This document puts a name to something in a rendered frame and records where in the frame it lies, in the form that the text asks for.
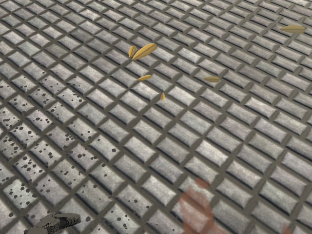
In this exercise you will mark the left robot hand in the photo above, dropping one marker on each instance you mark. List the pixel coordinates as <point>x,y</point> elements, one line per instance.
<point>53,222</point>

